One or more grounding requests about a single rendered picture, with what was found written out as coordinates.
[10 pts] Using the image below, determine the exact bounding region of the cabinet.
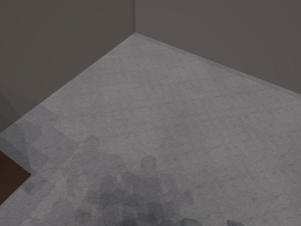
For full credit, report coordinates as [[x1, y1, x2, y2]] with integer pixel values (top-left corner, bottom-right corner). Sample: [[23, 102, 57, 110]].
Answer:
[[0, 151, 31, 205]]

